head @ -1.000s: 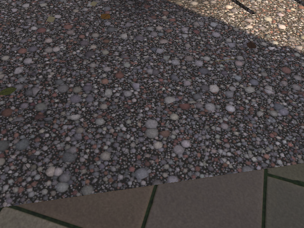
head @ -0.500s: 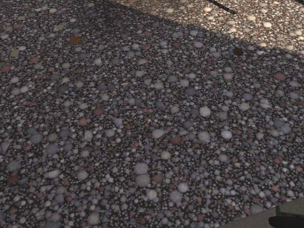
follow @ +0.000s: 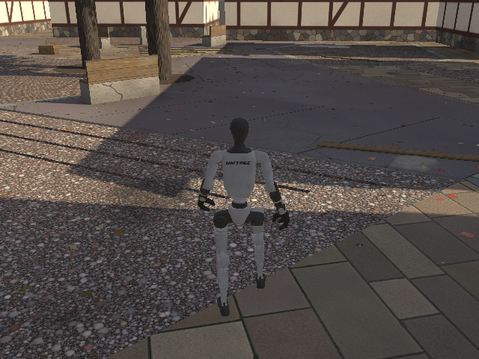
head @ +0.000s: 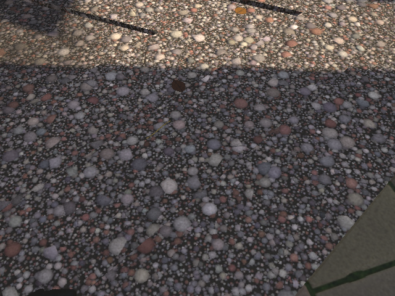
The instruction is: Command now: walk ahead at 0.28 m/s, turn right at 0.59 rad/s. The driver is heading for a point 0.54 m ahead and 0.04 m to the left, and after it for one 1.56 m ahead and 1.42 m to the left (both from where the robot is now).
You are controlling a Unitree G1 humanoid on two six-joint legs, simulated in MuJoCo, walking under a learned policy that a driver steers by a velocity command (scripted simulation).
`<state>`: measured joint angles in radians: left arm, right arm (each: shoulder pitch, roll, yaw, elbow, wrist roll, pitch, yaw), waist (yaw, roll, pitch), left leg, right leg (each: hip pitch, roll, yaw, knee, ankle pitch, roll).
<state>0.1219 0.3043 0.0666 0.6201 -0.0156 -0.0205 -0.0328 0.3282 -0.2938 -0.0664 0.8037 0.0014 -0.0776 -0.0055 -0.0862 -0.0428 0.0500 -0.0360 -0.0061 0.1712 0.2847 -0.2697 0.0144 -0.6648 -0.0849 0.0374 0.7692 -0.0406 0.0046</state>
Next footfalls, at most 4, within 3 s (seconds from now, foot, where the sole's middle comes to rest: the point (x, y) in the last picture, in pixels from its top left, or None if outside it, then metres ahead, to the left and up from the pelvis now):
0.12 right None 0.22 -0.12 -0.78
0.62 left None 0.18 0.11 -0.82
1.02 right None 0.42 -0.08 -0.82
1.42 left None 0.31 0.14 -0.82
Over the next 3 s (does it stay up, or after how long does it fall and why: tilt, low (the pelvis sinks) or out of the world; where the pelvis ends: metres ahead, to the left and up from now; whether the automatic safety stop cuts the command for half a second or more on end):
stays up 0.31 -0.01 -0.03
